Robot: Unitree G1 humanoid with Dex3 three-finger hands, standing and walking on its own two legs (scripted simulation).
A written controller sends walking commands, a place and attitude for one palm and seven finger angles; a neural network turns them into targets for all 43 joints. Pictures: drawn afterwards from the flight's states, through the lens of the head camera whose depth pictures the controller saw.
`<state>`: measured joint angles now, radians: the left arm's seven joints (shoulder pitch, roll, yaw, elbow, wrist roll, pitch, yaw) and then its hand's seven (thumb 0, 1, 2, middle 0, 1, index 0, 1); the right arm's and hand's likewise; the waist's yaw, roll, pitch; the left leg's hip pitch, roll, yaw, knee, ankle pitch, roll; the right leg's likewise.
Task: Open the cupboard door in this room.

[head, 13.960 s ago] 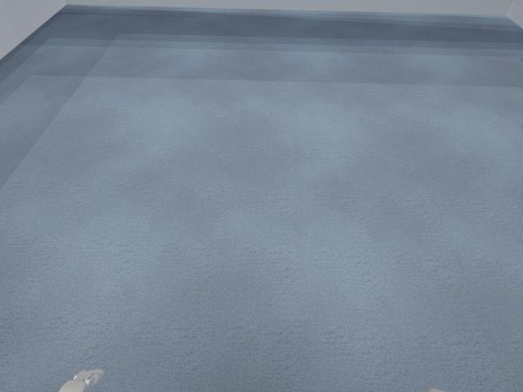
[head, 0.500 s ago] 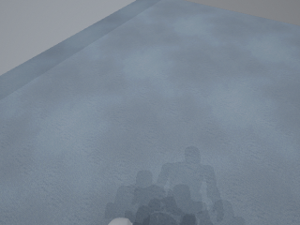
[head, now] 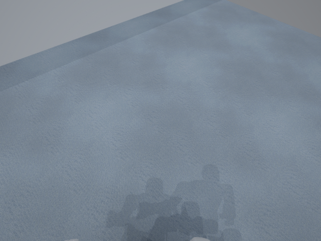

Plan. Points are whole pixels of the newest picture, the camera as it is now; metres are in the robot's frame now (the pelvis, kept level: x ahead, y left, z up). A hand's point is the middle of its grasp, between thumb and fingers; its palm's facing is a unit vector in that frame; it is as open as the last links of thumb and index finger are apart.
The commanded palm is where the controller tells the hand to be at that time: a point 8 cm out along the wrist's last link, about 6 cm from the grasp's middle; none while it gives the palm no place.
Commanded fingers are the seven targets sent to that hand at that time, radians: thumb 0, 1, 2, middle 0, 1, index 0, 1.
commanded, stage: turn or walk to find it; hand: left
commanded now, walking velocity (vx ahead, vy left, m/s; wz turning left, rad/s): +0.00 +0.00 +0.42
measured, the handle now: out of the picture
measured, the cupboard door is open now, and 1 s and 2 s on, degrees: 0 0 0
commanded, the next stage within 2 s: none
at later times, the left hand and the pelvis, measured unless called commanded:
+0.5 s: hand out of the picture -0.02 +0.16 -0.16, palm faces +0.26 -0.93 -0.27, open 7.4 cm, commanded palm none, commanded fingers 0.00 0.90 0.90 -0.20 -0.30 -0.20 -0.30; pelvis -0.03 -0.05 +0.00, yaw +14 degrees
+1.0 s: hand out of the picture -0.08 +0.20 -0.16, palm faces +0.45 -0.85 -0.26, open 7.4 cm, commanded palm none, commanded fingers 0.00 0.90 0.90 -0.20 -0.30 -0.20 -0.30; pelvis -0.06 -0.02 +0.00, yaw +26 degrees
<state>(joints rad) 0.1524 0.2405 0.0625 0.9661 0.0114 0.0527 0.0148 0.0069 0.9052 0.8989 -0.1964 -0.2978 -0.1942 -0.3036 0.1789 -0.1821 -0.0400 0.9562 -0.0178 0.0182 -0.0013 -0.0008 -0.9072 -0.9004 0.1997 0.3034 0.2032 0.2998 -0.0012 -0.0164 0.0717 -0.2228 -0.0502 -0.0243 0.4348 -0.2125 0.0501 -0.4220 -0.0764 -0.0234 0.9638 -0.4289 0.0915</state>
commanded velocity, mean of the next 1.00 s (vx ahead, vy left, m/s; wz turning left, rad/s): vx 0.00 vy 0.00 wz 0.42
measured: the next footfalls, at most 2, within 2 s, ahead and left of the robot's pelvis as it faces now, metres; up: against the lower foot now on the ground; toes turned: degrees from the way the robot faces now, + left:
right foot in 0.16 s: +0.03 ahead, -0.14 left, +0.00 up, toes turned +1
left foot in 0.64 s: -0.06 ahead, +0.10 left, +0.00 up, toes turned +23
